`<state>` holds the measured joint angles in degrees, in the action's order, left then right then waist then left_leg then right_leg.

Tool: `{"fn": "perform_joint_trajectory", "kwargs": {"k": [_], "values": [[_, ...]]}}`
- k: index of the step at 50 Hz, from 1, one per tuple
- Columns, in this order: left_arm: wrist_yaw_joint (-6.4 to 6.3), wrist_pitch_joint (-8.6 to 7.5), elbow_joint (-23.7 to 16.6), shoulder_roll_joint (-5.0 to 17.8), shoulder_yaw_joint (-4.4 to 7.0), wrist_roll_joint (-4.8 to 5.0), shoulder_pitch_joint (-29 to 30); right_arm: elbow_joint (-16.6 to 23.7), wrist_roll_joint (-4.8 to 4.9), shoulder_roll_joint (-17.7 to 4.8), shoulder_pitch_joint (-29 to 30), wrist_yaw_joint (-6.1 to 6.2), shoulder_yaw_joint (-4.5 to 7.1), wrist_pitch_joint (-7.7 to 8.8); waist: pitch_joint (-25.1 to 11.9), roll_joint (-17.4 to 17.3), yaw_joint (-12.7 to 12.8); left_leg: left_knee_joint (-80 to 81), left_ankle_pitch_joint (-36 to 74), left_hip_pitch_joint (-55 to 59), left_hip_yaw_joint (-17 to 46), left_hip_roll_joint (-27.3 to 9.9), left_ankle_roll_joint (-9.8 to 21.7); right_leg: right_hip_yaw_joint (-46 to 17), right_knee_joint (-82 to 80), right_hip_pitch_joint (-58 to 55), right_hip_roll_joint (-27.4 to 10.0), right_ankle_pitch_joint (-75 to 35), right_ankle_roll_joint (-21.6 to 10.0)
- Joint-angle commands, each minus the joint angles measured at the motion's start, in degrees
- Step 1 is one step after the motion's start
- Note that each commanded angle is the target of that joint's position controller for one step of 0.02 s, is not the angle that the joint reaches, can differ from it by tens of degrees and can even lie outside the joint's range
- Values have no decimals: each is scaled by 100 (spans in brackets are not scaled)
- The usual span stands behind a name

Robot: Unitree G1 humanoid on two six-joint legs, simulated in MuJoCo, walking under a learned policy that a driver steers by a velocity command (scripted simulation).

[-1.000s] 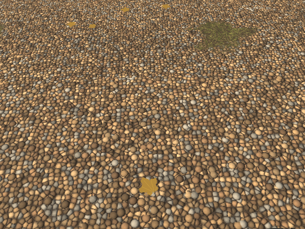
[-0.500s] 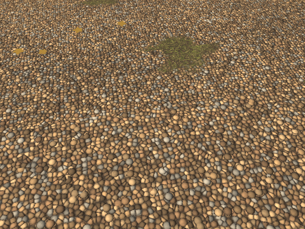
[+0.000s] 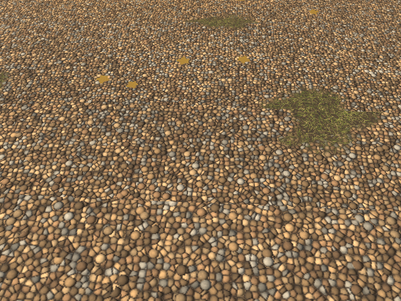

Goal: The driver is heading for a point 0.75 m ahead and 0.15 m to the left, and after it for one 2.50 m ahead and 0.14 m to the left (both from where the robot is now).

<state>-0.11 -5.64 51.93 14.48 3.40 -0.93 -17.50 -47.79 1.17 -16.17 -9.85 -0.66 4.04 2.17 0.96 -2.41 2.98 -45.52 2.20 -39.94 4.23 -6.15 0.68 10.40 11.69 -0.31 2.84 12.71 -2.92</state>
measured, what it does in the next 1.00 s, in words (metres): walks ahead, turning left: left foot, then right foot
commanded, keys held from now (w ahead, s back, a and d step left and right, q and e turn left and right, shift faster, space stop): w+q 0.40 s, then w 0.44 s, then w+e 0.16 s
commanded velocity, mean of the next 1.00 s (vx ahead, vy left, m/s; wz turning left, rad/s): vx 0.50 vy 0.00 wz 0.31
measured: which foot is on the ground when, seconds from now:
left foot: up 0.00-0.18, down 0.20-0.66, up 0.68-1.00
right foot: down 0.00-0.22, up 0.24-0.62, down 0.64-1.00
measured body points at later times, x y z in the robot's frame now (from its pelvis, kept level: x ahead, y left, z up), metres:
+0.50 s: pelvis +0.31 +0.07 +0.00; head +0.32 +0.08 +0.45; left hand +0.42 +0.33 -0.11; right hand +0.34 -0.16 -0.14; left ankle +0.23 +0.14 -0.74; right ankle +0.50 -0.06 -0.69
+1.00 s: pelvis +0.60 +0.10 +0.00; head +0.61 +0.11 +0.45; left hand +0.46 +0.29 -0.15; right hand +0.85 -0.04 -0.11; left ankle +0.71 +0.30 -0.70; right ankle +0.57 +0.00 -0.74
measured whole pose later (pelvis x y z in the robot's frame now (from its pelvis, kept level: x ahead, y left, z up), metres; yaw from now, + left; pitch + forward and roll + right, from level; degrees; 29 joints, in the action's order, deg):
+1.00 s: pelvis +0.60 +0.10 +0.00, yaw +17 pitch +3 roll -2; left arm 4.1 -6.6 57.5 10.4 0.3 -3.6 -28.2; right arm -47.5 -5.2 -11.5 -4.0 -3.0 0.7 3.4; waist -2.1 -1.3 6.0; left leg -39.3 -1.1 -38.4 2.3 -5.3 0.0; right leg 2.1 13.9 4.2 4.5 12.6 -4.3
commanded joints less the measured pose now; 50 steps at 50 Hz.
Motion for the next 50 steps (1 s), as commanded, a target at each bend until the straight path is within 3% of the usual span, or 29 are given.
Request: {"fn": "perform_joint_trajectory", "kwargs": {"k": [1,4,7,8,9,10,11,12,13,14,15,16,18,21,23,25,27,30,32,33,34,35,36,37,39,43,45,47,50], "values": [[-78,-24,-254,943,206,54,111,549,-17,-118,645,-106,-33,70,428,397,98,611,363,60,-296,0,63,-249,-563,212,-1671,-1835,-598],[-88,133,-127,1025,249,125,-111,836,-3,-125,1009,-219,-46,62,518,403,173,935,-165,-226,-523,90,208,-96,-192,-554,-1897,-2481,-560],[-143,274,-184,1221,311,175,73,958,7,-336,719,-295,68,27,148,688,-163,949,-1014,558,-1002,534,496,147,771,-853,-1932,-5005,-394],[199,-49,51,627,2,-911,-496,667,-660,-368,-96,-287,-17,132,-247,833,-449,921,-854,1325,-436,587,646,53,719,-946,-2172,-5518,-648],[300,-149,18,1011,172,-772,-71,621,-640,-636,-539,-250,151,174,-265,689,-850,1394,-865,1800,-616,885,762,373,1509,-970,-1919,-5566,-592],[351,-185,45,1038,148,-699,-208,395,-581,-931,-1137,-177,284,248,-849,295,-976,1225,-430,3482,-593,1100,1019,506,2734,36,-1525,-4696,-444],[452,-243,-128,499,-114,-719,-889,163,-446,-1202,-2237,-50,345,284,-2246,-750,-972,1005,-343,6780,1476,127,2227,265,4574,2623,-876,-2088,95],[654,-245,-54,579,-122,-580,-457,-131,-486,-1006,-3003,-61,202,244,-2448,-320,-1461,2290,-953,7523,3634,-727,2564,-685,5814,3890,35,1842,243],[618,-221,-418,395,-184,-310,703,-327,-510,-1093,-2949,-39,296,376,-889,-7,-1697,2618,-1804,6824,3357,-701,1915,-1525,6467,5220,-167,1615,99],[470,-249,-570,535,-197,-315,1058,-280,-418,-1004,-2348,-45,290,469,-113,-140,-1498,2693,-1797,5656,2873,-605,1769,-1738,6553,5397,-548,1309,80],[302,-222,-613,747,-147,-475,795,-251,-383,-527,-1838,-93,86,506,-313,-30,-1027,2781,-1352,4833,2557,-495,1797,-1818,6208,4745,-702,1032,-4],[200,-198,-626,636,-185,-551,666,-215,-386,-204,-1351,-145,-46,530,-135,11,-652,2909,-1006,3881,2217,-447,1779,-1760,5933,4235,-871,775,-21],[74,-56,-651,399,-264,-516,525,65,-408,14,-625,-205,-193,543,-58,-14,-163,3364,-1055,2451,1903,-266,1765,-1656,5443,3360,-949,730,90],[72,94,-751,317,-370,-357,716,239,-498,-470,-442,-312,-98,638,65,99,-192,3512,-854,1407,1138,138,1590,-1175,4087,2831,-886,-274,400],[173,194,-870,98,-485,-317,1244,25,-510,-640,-1083,-423,-14,617,153,37,-517,3377,-342,1249,841,274,1478,-859,3108,2444,-735,-940,498],[249,214,-923,181,-507,-284,1601,-198,-513,-693,-1751,-526,51,564,171,-14,-793,3105,-242,1813,1085,26,1526,-864,2587,2613,-645,-1463,508],[222,155,-968,431,-445,-284,1905,-244,-519,-666,-1868,-548,74,519,174,-68,-834,2915,-112,2558,1444,-294,1537,-945,2196,2923,-597,-1494,419],[144,84,-1024,586,-402,-228,2124,-279,-491,-690,-1652,-451,99,464,139,-132,-670,2614,566,3498,1616,-521,1287,-908,1701,2947,-523,-1317,86],[90,-34,-750,959,-238,-51,1270,-293,-589,-683,-1480,-414,94,484,-402,-28,-240,1736,2023,3183,1130,-27,782,-683,1823,1207,-313,-1695,-351],[115,-115,-425,1194,-172,-72,107,-231,-664,-260,-1756,-408,-23,523,-1486,707,1,244,1190,2285,699,693,347,-1467,2144,-899,-925,-2651,-1142],[166,-58,-155,1246,-146,-96,-1189,-277,-787,236,-2661,-456,-181,597,-2838,1934,164,-1532,-2738,472,341,1586,-90,-4099,1376,-3419,-2489,-2099,-2545],[160,-35,151,983,-166,-259,-1743,-143,-593,-200,-1592,-473,-40,529,-1764,969,683,-2795,-3535,-777,571,1410,40,-4906,565,-2926,-2500,-14,-2012],[126,-94,69,929,-126,-233,-1099,33,-497,-195,-919,-359,-26,471,-474,627,463,-2990,-2866,-1220,605,979,256,-4256,254,-1646,-2308,1318,-1442],[76,-86,-98,579,-218,-226,-396,-36,-531,-288,-818,-212,-21,445,-68,470,205,-2737,-2247,-978,537,622,354,-3733,-24,-619,-2095,1276,-1323],[-9,-77,-203,10,-394,-183,119,-122,-762,-35,-804,-154,-126,411,-248,416,-202,-2144,-1705,-26,482,149,392,-2961,-368,308,-1894,-234,-1317],[35,-180,-122,287,-228,-248,-70,-5,-624,107,-325,-226,-184,309,-194,437,-244,-940,-1502,57,-41,1,1,-1961,-532,758,-1509,-1323,-1353],[197,-204,30,345,-177,-278,-426,111,-629,229,31,-208,-258,259,-146,379,-153,-117,-795,210,-287,30,-168,-1761,-432,950,-1400,-2002,-1414],[372,-227,152,366,-150,-229,-622,240,-600,330,366,-207,-324,159,-48,478,-129,494,-221,629,-429,153,-134,-1667,-294,1321,-1281,-2418,-1386],[563,-176,266,400,-137,-295,-969,381,-646,95,746,-243,-260,125,-36,634,-74,728,32,803,-396,275,-31,-1865,67,1250,-1302,-2456,-1365]]}}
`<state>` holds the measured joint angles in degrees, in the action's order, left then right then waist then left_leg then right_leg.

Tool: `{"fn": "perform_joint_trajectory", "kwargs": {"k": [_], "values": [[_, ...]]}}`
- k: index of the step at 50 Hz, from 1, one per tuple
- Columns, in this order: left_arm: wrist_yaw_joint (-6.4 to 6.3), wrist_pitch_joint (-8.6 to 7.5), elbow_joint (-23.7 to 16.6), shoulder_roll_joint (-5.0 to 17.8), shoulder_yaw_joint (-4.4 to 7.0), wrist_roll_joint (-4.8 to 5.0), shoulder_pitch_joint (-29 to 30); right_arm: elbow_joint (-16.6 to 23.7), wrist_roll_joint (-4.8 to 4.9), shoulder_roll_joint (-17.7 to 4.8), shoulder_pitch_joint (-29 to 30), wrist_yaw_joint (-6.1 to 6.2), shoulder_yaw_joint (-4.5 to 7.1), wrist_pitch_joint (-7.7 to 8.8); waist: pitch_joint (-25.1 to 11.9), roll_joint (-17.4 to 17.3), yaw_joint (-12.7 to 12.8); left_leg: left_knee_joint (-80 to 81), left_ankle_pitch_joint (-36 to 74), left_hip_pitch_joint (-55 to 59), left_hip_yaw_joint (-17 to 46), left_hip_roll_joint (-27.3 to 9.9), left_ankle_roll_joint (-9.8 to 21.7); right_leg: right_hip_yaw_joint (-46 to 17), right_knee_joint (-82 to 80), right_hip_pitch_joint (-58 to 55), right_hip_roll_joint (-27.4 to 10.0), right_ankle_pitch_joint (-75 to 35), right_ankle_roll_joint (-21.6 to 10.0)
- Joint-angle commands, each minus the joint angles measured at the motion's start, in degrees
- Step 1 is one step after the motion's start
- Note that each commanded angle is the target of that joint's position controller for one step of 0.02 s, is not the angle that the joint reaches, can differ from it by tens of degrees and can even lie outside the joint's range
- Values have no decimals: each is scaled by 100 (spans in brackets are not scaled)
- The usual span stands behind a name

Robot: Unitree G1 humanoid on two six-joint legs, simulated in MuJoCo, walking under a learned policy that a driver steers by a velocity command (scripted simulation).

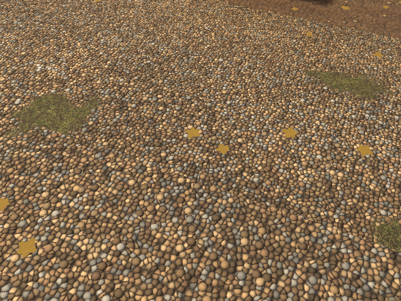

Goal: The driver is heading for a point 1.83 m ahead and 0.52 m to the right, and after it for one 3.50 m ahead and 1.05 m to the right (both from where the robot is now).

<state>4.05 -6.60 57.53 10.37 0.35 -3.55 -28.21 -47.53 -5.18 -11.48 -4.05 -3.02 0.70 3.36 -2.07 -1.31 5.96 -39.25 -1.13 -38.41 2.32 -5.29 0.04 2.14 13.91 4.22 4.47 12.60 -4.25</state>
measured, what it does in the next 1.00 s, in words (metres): goes down, turning right: left foot, then right foot 0.18 m lower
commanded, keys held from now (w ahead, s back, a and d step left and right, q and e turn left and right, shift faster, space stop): w+e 0.66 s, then w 0.34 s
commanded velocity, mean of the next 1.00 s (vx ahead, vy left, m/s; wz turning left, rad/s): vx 0.50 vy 0.00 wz -0.42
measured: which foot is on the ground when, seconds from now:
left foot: up 0.00-0.12, down 0.14-0.74, up 0.76-1.00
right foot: down 0.00-0.14, up 0.16-0.72, down 0.74-1.00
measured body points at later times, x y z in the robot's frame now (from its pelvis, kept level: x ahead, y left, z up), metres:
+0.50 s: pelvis +0.24 +0.01 -0.03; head +0.25 +0.00 +0.42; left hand +0.46 +0.17 -0.15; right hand +0.10 -0.17 -0.18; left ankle +0.18 +0.13 -0.75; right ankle +0.36 -0.18 -0.72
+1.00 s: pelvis +0.53 -0.18 -0.20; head +0.54 -0.18 +0.25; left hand +0.59 +0.06 -0.34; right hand +0.56 -0.46 -0.31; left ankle +0.72 -0.11 -0.89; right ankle +0.43 -0.22 -0.93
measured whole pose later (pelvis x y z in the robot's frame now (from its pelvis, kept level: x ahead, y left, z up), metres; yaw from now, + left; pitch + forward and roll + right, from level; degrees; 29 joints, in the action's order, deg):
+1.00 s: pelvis +0.53 -0.18 -0.20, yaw -28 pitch +1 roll -3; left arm 4.7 -4.8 58.1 11.8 2.1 -3.3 -27.2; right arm -50.1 -3.7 -14.3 -6.9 -2.5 0.3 5.5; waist -1.1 -3.3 2.6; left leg -47.6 -10.8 -37.4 1.3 -7.8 1.9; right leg 5.2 24.2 6.2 4.9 19.2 -4.0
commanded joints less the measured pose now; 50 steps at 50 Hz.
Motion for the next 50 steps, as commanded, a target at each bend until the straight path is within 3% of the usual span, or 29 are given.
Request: {"fn": "perform_joint_trajectory", "kwargs": {"k": [1,5,6,7,8,9,10,12,14,17,18,20,22,24,28,30,33,35,36,37,38,39,40,41,42,43,44,46,50], "values": [[161,-58,-340,832,173,-27,98,449,-8,-406,359,6,96,23,201,524,-372,-11,219,925,-284,256,37,-1034,2,891,-1432,-2382,-1177],[75,10,-457,1055,258,59,152,623,185,-595,636,194,188,166,281,545,-558,746,-558,1824,-512,426,252,-1372,601,714,-1520,-2135,-899],[46,-15,-568,1050,261,-158,519,397,226,-721,-302,270,247,241,93,624,-1013,236,44,2945,-189,345,479,-1308,1317,1295,-1500,-2995,-618],[14,-97,-661,900,247,56,499,220,357,-1283,-1313,339,440,329,-803,-181,-1313,709,370,4509,142,-101,1149,-890,2786,1811,-793,-2175,-268],[-23,-184,-689,-56,-37,-66,-650,163,282,-1483,-2262,367,401,354,-2386,-1590,-1109,884,2342,7020,2283,-1765,2861,-449,4983,3236,186,2187,312],[14,-237,-696,304,65,29,-72,-39,54,-1118,-2829,287,390,410,-1645,-1220,-1509,1672,653,6521,3361,-2057,2793,-797,6464,4643,26,2675,278],[-61,-174,-752,669,166,54,563,4,105,-1003,-2220,283,422,425,-292,-467,-1404,2013,-607,4949,2743,-1889,2221,-934,6799,4925,-420,1865,127],[-202,-8,-625,492,147,-125,611,142,269,-82,-1390,316,124,318,-153,-55,-856,2297,-746,3527,1655,-1493,1775,-913,6311,4116,-979,682,71],[-135,78,-680,136,61,-247,831,142,225,182,-1321,393,47,260,99,13,-686,2582,-170,2810,870,-1241,1564,-850,5705,3668,-1140,516,123],[80,149,-778,172,91,-115,1117,-140,46,-185,-1688,401,221,285,212,-54,-743,2759,-83,2553,-164,-941,1467,-506,4864,3551,-1165,-1,245],[215,141,-670,23,10,-243,793,-229,-135,-146,-1781,428,228,261,209,-39,-701,2457,-46,2312,-316,-911,1411,-573,5215,3366,-1175,-897,118],[235,133,-947,163,-2,-273,1261,-232,-173,260,-1640,477,43,370,281,186,-695,2226,-437,2764,-378,-971,1248,-1056,4164,4149,-1441,-2227,36],[131,212,-1066,302,25,-258,1602,-428,-51,224,-2170,522,-40,424,221,-135,-908,1776,-823,3234,-345,-961,1276,-893,3475,4434,-1367,-3124,107],[108,248,-978,316,22,-227,1679,-479,-125,98,-2398,442,-124,392,334,-100,-970,1355,-1506,2307,-931,-635,1122,-365,2708,3293,-1247,-4096,66],[72,419,-1385,443,14,-225,2423,-925,-128,-40,-3162,301,-234,406,1144,-48,-1162,908,-2108,2557,-479,-1345,1032,-365,2129,3456,-1372,-3627,-17],[61,437,-1444,404,-25,-288,2795,-1097,52,-259,-3339,364,-180,362,1385,5,-1356,645,-2288,3101,-409,-1458,957,-241,1526,3595,-1362,-3116,22],[43,403,-1263,417,14,-285,3159,-1315,52,-415,-3472,441,-110,186,1521,175,-1538,277,-2398,3271,-633,-1435,719,-15,1010,3117,-1310,-2924,70],[-36,357,-913,538,117,-242,2712,-1534,35,-565,-3608,406,-28,32,1349,456,-1325,-640,-1616,3541,-773,-1189,597,172,239,2275,-1165,-2990,115],[-106,277,-447,825,255,-145,1484,-1549,-144,-678,-3492,278,-18,-25,1002,657,-825,-1678,-1386,2917,-926,-1072,400,150,88,573,-1096,-3810,-5],[-142,191,-47,1484,560,-133,212,-1581,-324,-622,-3563,69,-69,-39,350,910,-237,-3057,-1329,1875,-1311,-627,61,407,423,-1587,-956,-4281,-243],[-69,238,256,2067,709,-168,-1164,-1645,-295,290,-4516,-198,-255,-25,-1728,1765,-349,-5549,-4221,226,-1279,105,-432,-554,2907,-4993,-1758,-7320,-1427],[-34,282,521,1994,744,-133,-1925,-1196,80,-340,-3528,-347,-127,36,-2345,1382,352,-6937,-4927,-506,-926,354,-547,-1312,2915,-5556,-2298,-7712,-1815],[-111,336,567,1562,694,-231,-2225,-822,298,-495,-2265,-397,-53,173,-1439,901,840,-7412,-4776,-1613,-563,242,-353,-1474,2380,-4904,-2394,-6201,-1654],[-151,348,324,1507,638,2,-1439,-243,369,-478,-1223,-325,-66,378,-555,703,714,-6729,-4442,-2326,-306,-19,-195,-1956,1582,-3485,-2555,-3383,-1604],[-105,358,138,1226,524,23,-726,-109,317,-576,-928,-199,0,491,-3,533,336,-6261,-4138,-2179,-115,-266,-55,-2154,1162,-2077,-2644,-2551,-1636],[-84,220,-109,606,268,-16,75,-108,199,-330,-1009,46,-59,574,426,-126,-306,-4250,-2390,-1322,406,-615,176,-1909,804,-377,-2731,-2974,-1458],[-54,146,-359,408,152,-41,628,-362,174,-22,-1204,90,-84,527,745,-215,-650,-2745,-1573,-117,278,-748,223,-1443,141,1137,-2560,-3344,-1525],[-17,64,-466,782,225,56,720,-456,104,11,-1556,52,-72,317,694,335,-952,-1941,-1013,531,45,-552,227,-1365,-287,1701,-2214,-2475,-1646],[139,22,-582,1055,370,13,976,-145,158,-88,-965,31,-207,135,535,209,-914,-204,-136,945,88,-254,250,-1196,-88,1448,-2086,-2776,-1393]]}}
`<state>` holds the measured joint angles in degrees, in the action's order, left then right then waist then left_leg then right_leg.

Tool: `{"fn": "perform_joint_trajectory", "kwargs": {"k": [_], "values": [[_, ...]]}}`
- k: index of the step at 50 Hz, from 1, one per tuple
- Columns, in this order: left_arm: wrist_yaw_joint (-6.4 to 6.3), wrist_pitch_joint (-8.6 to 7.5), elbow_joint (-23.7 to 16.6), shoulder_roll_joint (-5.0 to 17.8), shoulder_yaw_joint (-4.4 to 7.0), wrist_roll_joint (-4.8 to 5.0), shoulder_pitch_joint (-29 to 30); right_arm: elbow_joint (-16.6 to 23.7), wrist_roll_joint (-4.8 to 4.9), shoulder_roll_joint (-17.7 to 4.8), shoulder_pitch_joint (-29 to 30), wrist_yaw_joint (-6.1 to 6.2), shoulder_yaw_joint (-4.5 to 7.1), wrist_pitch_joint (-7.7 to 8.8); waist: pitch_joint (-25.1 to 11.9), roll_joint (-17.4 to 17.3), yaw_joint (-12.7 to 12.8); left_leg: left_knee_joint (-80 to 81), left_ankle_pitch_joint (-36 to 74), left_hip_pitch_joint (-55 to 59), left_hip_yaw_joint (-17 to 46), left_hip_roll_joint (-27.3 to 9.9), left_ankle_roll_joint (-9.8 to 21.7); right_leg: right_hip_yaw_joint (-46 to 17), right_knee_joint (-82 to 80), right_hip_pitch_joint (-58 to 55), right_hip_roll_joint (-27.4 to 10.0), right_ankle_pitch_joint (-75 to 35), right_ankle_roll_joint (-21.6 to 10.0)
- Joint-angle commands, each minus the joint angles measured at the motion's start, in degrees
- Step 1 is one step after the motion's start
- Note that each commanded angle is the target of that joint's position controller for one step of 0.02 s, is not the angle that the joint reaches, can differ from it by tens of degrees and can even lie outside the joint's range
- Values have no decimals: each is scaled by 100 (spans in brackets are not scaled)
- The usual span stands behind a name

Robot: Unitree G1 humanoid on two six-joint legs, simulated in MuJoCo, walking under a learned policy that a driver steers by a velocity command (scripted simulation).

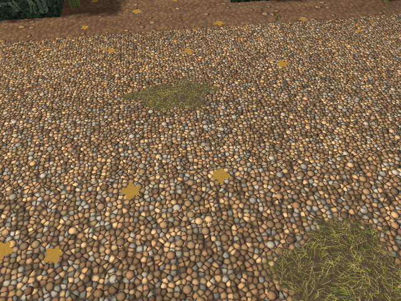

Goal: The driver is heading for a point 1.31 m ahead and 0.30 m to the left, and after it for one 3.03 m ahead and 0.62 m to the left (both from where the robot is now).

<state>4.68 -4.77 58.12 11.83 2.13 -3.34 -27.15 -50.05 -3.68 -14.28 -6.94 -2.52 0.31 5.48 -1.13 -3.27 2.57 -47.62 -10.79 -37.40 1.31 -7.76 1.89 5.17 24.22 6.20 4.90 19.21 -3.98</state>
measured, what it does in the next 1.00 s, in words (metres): goes down: left foot, then right foot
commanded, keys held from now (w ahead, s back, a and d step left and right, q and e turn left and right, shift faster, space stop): w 0.56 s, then w+q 0.44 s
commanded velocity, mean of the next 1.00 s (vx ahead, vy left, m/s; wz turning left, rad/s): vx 0.50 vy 0.00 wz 0.11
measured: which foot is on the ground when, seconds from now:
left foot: up 0.00-0.12, down 0.14-0.66, up 0.68-1.00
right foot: down 0.00-0.18, up 0.20-0.66, down 0.68-1.00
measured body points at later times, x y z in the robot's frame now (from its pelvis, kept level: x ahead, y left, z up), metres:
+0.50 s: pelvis +0.28 +0.06 +0.01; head +0.29 +0.06 +0.46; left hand +0.45 +0.26 -0.11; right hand +0.19 -0.15 -0.14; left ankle +0.26 +0.13 -0.73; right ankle +0.41 -0.11 -0.66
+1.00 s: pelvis +0.57 +0.04 -0.11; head +0.57 +0.05 +0.34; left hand +0.45 +0.21 -0.26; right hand +0.78 -0.16 -0.22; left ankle +0.70 +0.15 -0.83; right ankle +0.38 -0.08 -0.73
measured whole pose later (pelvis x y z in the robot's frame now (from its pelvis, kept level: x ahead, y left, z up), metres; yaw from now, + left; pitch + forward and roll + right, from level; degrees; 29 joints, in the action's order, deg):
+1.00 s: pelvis +0.57 +0.04 -0.11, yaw +9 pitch +2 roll -5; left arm 0.0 -7.1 56.7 6.7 -3.6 -3.3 -33.0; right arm -49.2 -5.9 -14.3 -6.9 -4.8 1.6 4.2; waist -2.6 -4.5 4.8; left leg -32.8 19.0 -31.3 -1.8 -4.7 3.4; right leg 12.9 62.8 8.6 1.1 52.8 0.4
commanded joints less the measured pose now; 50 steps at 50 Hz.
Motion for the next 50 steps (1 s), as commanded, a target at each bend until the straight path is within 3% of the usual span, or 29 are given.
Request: {"fn": "perform_joint_trajectory", "kwargs": {"k": [1,5,7,8,9,10,11,12,14,16,19,23,25,30,32,34,35,36,37,38,39,40,41,42,43,45,47,49,50], "values": [[93,-126,-613,898,210,-66,821,165,19,31,-434,-29,-139,-70,481,337,-505,794,1185,768,150,116,112,-1406,-1019,1097,-2071,-3248,-1307],[51,-41,-432,841,206,-132,385,393,0,-538,537,-46,57,7,544,477,-230,1189,1346,848,-242,521,345,-1039,-621,318,-1800,-2549,-857],[30,-24,-463,928,230,-189,302,264,33,-773,117,-25,215,85,252,542,-428,811,1174,2543,-754,962,525,-647,69,885,-1398,-3296,-516],[48,-77,-548,873,258,-222,363,6,138,-1210,-847,8,384,154,-286,-34,-771,903,1728,4042,-325,832,807,-181,1427,1540,-812,-2847,-102],[139,-127,-441,40,15,-363,-826,-212,172,-1357,-2267,18,378,106,-2030,-1214,-791,1502,1595,6771,2042,-607,2196,-202,3402,2830,-96,368,360],[252,-136,-572,329,67,-142,-31,-550,37,-1098,-3447,-9,325,113,-1804,-1112,-1437,2803,-564,6982,4029,-1098,2314,-707,5337,4230,345,2123,264],[129,-114,-725,504,114,-18,752,-667,17,-997,-3148,6,344,216,-499,-429,-1416,3116,-2009,5732,3717,-965,1714,-1301,5687,4855,-36,1460,-48],[-68,-131,-713,554,106,-30,1004,-482,117,-822,-2112,5,309,233,191,45,-983,3198,-2102,4266,3165,-855,1584,-1230,5650,4558,-464,733,-131],[-268,-123,-793,148,-82,-279,947,-336,153,-147,-1193,69,72,207,56,315,-407,3339,-1204,2669,2603,-834,1670,-1411,5217,3540,-990,-208,-189],[-315,-10,-810,51,-116,-229,909,-184,117,170,-618,135,-21,240,-3,395,-112,3656,-612,1819,1946,-606,1493,-1309,4583,2991,-1182,-285,-50],[-294,42,-1064,251,-91,-146,1393,-435,68,-26,-1138,130,68,406,79,199,-326,3873,160,1905,1182,-416,1444,-992,3501,3031,-1216,-876,293],[-126,146,-1132,58,-153,-249,1484,-817,-123,-197,-1992,-129,103,303,225,156,-480,3431,558,1821,660,-237,1414,-836,3071,2830,-1171,-2344,393],[-46,136,-1106,294,-64,-334,1318,-803,-192,-102,-2116,-130,55,287,257,104,-448,2982,612,1686,594,-189,1450,-621,3574,2783,-1004,-2293,309],[-262,24,-1661,339,18,-229,2075,-890,-190,-99,-2648,-1,70,270,325,-80,-671,2008,1727,2880,1002,-490,1528,-331,3341,3062,-832,-569,294],[-330,-60,-1540,388,88,-227,1315,-527,-117,-406,-1885,-52,182,245,153,-122,-210,1166,2417,1893,705,-118,1407,141,3100,1316,-447,-30,290],[-410,-155,-631,733,346,-181,-1504,-61,-101,-926,-774,-290,442,272,-146,695,1166,-1732,2154,-351,306,677,1233,417,2152,-1676,-85,-133,90],[-455,-201,-438,919,262,-190,-1960,2,-166,101,-1080,-436,271,309,-725,1737,893,-4294,-2193,-1183,160,1483,810,-1622,1441,-2300,-1426,-1653,-1112],[-261,-278,-704,924,121,-247,-1444,282,57,653,-1405,-474,134,357,-556,997,296,-4486,-2206,-2066,1097,1694,803,-3652,682,-1827,-2605,-3563,-2096],[-206,-328,-765,838,167,-257,-697,583,107,297,-761,-355,225,283,583,777,286,-4526,-1756,-3318,1321,1335,593,-4325,539,-924,-3196,-2100,-2319],[-204,-356,-711,354,5,-100,-292,534,-2,-25,-630,-166,315,158,466,314,62,-4435,-1140,-3446,1217,898,468,-3863,786,-443,-3010,-1267,-2041],[-209,-342,-853,-10,-124,-81,104,379,-64,-50,-979,-67,319,58,200,227,-182,-4122,-623,-3055,1043,720,332,-3120,979,134,-2753,-1406,-1829],[-334,-270,-1061,-549,-322,-203,870,186,-345,342,-1443,-71,86,-23,357,113,-561,-2831,391,-2287,1189,252,406,-2297,1048,1174,-2370,-1322,-1331],[-410,-239,-1161,-374,-315,-191,1070,54,-439,499,-1647,-110,58,-43,416,481,-725,-2561,752,-1180,612,317,352,-1678,1057,2280,-2003,-1177,-1151],[-626,-310,-1283,-732,-462,-219,1170,25,-543,486,-1483,-232,0,28,295,233,-497,-1223,2844,-666,494,107,306,-691,1150,2528,-1369,-248,-700],[-743,-374,-1261,-447,-446,-180,894,-77,-348,376,-1343,-278,81,114,185,378,-385,-186,4511,701,-36,268,241,70,1488,3365,-953,370,-392],[-682,-409,-791,44,-395,-197,-88,-21,-104,3,-708,-313,192,166,481,291,-148,139,4558,2155,-653,608,-37,378,1692,4063,-1022,1211,-59],[-510,-359,-490,409,-409,-20,-647,313,-164,-321,137,-292,238,20,1046,361,-39,781,3259,1576,-563,466,-47,-342,1778,2955,-1596,1343,-258],[-475,-263,-169,621,-356,170,-982,561,-223,-316,762,-211,142,-168,1365,423,163,2159,2719,458,-172,129,190,-1117,1869,1047,-2040,293,-254],[-387,-169,-53,677,-316,64,-664,415,-272,-211,240,-124,103,-273,1369,639,-89,2720,2618,557,89,-105,337,-1383,2213,452,-2220,2,-257]]}}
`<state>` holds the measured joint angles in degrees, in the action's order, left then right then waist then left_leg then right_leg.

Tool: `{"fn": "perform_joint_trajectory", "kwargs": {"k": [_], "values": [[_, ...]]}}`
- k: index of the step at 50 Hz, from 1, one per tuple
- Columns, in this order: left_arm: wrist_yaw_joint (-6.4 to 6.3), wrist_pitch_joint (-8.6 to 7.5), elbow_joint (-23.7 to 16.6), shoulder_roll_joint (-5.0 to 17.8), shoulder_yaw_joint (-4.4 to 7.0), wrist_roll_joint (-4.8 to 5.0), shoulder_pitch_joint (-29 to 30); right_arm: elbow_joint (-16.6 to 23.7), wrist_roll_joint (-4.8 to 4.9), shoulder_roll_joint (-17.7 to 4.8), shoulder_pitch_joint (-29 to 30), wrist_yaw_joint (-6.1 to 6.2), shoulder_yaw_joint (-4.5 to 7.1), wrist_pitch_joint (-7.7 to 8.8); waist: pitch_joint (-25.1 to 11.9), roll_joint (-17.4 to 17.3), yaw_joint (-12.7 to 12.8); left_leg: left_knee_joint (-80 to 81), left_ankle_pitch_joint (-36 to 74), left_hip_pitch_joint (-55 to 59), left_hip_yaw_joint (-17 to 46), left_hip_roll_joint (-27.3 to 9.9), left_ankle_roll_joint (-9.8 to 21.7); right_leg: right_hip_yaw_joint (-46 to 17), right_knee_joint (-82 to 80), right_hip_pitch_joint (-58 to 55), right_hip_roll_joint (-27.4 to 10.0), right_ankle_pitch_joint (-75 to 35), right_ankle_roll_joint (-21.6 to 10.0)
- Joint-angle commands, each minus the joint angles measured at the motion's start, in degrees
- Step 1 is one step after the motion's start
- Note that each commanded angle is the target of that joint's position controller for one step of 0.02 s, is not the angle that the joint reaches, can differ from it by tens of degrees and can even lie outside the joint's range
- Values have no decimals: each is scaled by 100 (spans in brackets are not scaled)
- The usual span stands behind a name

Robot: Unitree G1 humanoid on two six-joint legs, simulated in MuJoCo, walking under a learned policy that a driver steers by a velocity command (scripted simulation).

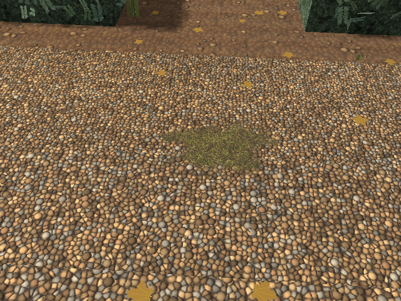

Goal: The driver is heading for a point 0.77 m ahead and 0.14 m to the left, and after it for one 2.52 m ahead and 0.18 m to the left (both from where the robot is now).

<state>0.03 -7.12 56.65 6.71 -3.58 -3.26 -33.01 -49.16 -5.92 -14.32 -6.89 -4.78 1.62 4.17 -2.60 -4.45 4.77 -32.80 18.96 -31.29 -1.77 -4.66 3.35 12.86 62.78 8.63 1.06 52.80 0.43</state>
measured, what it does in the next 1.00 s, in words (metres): goes down, turning left: left foot 0.18 m lower, then right foot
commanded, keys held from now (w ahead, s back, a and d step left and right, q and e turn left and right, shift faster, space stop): w+q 0.48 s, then w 0.44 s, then w+e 0.08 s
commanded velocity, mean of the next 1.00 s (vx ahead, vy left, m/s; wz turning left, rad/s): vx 0.50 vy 0.00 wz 0.38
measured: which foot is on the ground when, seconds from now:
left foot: up 0.00-0.02, down 0.04-0.42, up 0.44-0.84, down 0.86-1.00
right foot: down 0.00-0.06, up 0.08-0.38, down 0.40-0.88, up 0.90-1.00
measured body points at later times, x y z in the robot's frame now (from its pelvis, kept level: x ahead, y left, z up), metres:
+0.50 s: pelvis +0.32 -0.01 -0.08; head +0.33 -0.01 +0.37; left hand +0.45 +0.26 -0.16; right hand +0.43 -0.24 -0.22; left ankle +0.18 +0.07 -0.73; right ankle +0.44 -0.10 -0.80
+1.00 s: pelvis +0.53 +0.11 -0.06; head +0.53 +0.12 +0.39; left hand +0.47 +0.36 -0.21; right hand +0.72 -0.07 -0.18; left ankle +0.50 +0.19 -0.80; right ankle +0.53 -0.03 -0.72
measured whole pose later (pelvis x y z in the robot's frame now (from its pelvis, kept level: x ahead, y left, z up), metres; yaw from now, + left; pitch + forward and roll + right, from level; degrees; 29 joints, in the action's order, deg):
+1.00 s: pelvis +0.53 +0.11 -0.06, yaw +24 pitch +0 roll +1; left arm 2.1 -6.4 54.3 13.3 1.8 -3.4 -16.4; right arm -47.0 -3.1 -11.5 -15.2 -1.9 3.5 7.3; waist 0.9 1.7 1.0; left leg -27.9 -14.5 -13.4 -4.5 1.7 4.1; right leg -1.1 63.9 23.8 -1.9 24.6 -5.4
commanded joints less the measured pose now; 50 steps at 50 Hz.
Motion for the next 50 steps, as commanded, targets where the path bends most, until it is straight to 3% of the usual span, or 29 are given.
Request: {"fn": "perform_joint_trajectory", "kwargs": {"k": [1,3,4,5,6,7,9,10,11,13,19,20,21,22,23,24,25,27,30,33,37,42,43,44,45,46,47,48,50], "values": [[111,95,243,1066,261,-29,-114,64,-74,-465,-327,149,50,-103,1362,338,-399,1607,-342,547,197,-266,235,-1956,-943,-25,-1624,-4049,-670],[345,196,170,1147,270,-426,204,-533,73,-1177,-2269,243,425,101,378,-248,-1151,970,713,4197,-451,274,789,-754,1654,1567,-790,-5069,-255],[457,198,12,452,147,-323,-117,-795,101,-1444,-3391,206,496,1,-1269,-1349,-1272,-675,2879,7240,944,-621,2032,-658,4059,3593,-99,-1593,409],[578,173,-574,786,183,-128,864,-1027,169,-1268,-3945,226,496,-46,-1648,-635,-1916,-528,2610,8171,2072,-1009,2178,-1212,4729,4894,123,-790,569],[546,-5,-1093,1005,258,36,2033,-965,201,-1224,-4018,268,515,6,-864,-140,-2287,-115,1398,7679,2490,-1221,2168,-1442,4688,6054,-4,-714,690],[351,-160,-1501,1016,269,99,2474,-468,409,-857,-2548,273,351,100,-423,731,-1640,419,-942,6361,3050,-1585,1820,-2259,2203,6354,-509,-2518,530],[26,-151,-1149,1246,423,-119,2010,-34,198,-181,-1017,83,35,149,616,664,-626,1688,-1077,2249,2538,-1462,2119,-2035,22,3912,-1025,-3616,28],[-61,0,-984,983,415,-205,1814,-24,273,-422,-875,-9,45,124,812,254,-279,2025,-1032,1083,2512,-1324,2326,-1820,-534,2930,-1059,-3210,81],[-38,149,-991,592,246,-195,1686,-129,361,-435,-998,-48,52,194,545,203,-147,2042,-1212,637,2352,-989,2146,-1652,-1083,2149,-1044,-3149,77],[43,254,-1041,425,110,15,2013,-48,408,-796,-976,-159,205,271,527,587,-284,2041,-1456,186,2088,-520,1712,-1309,-2220,1211,-644,-4225,87],[44,-12,-1305,1363,372,-11,3059,-138,149,-678,-1459,-195,318,208,420,363,-448,756,-1905,969,2265,-81,995,-1238,-2911,479,-230,-5357,-384],[-23,-103,-1125,1673,514,46,2306,35,115,-624,-1117,-168,317,253,181,517,-17,35,-1643,411,2123,198,682,-1404,-2768,-637,-373,-5439,-720],[-98,-161,-910,2055,616,101,1044,300,113,-236,-983,-164,226,311,-807,1306,459,-1671,-2419,-260,1361,1020,165,-2458,-3060,-2327,-1285,-5989,-1539],[-25,-111,-724,2029,545,138,141,243,113,541,-1958,-90,52,384,-2270,2408,191,-3408,-5664,-1203,902,1555,-187,-5033,-3980,-3979,-2904,-5891,-2899],[-16,-96,-596,1758,569,15,218,151,168,-14,-1225,-40,178,313,-550,1420,425,-4190,-5374,-2291,994,982,-87,-5266,-4581,-2816,-2597,-3635,-2231],[-30,-68,-818,1446,512,142,1141,51,175,-24,-1044,116,179,253,157,1051,127,-4214,-4641,-2196,838,583,7,-4385,-4888,-1626,-2328,-2273,-1728],[-58,-12,-971,1014,389,209,1711,-109,137,-116,-1203,276,217,203,189,879,-137,-3910,-4217,-1648,697,337,-6,-3908,-5099,-884,-2147,-2397,-1560],[-121,-5,-886,676,315,191,1833,-94,-15,212,-1075,331,110,150,220,862,-378,-3337,-4098,-760,695,-36,-29,-3104,-5478,-220,-1894,-3569,-1428],[-181,-103,-724,906,462,69,1714,32,171,210,-672,148,84,127,189,697,-304,-2302,-3691,-373,360,-20,-167,-2017,-5760,-152,-1530,-4473,-1369],[29,-106,-543,1016,553,-13,1605,285,196,156,-247,31,48,78,376,574,-316,-1261,-2624,110,234,-35,-177,-1525,-5761,223,-1456,-5048,-1442],[265,-103,-363,1160,582,-65,1465,543,147,-39,-140,102,96,-15,410,817,-391,-1156,-2465,526,244,11,-109,-1323,-5447,263,-1584,-5289,-1493],[171,52,-212,1576,678,129,1213,820,265,-290,119,158,247,159,595,801,-325,239,-2809,1629,-309,373,150,-1298,-4535,-38,-1590,-4766,-1348],[167,62,-224,1624,698,32,1233,739,325,-505,-376,198,374,257,345,778,-553,183,-2627,2625,-336,524,325,-1135,-3758,419,-1431,-5404,-1220],[193,34,-311,1388,647,-75,1221,496,289,-871,-1342,308,518,350,-369,40,-870,246,-1941,3943,330,35,837,-614,-2024,1092,-882,-5027,-779],[290,-84,-522,394,363,-133,730,297,294,-1181,-2506,333,518,359,-1604,-1299,-1031,1066,-1671,6153,3019,-1486,2363,-808,-224,3023,218,-1795,-323],[374,-140,-684,885,487,70,1786,86,119,-800,-2962,330,539,390,-195,-273,-1589,1685,-2585,5348,3426,-1490,1951,-1741,277,4219,118,-1800,-518],[306,-111,-725,1038,560,141,2076,35,216,-716,-2472,304,522,414,434,-33,-1268,1737,-2873,4531,2790,-1511,1663,-1739,616,4313,-227,-2313,-651],[189,-57,-616,1253,664,81,1941,107,320,-350,-2072,306,416,362,401,275,-990,1810,-3052,3929,2450,-1457,1603,-1669,772,3930,-501,-2610,-666],[160,53,-674,730,544,-117,1911,153,273,175,-1720,325,165,240,751,264,-597,1915,-3126,2735,1734,-1347,1378,-1938,409,3503,-791,-3355,-711]]}}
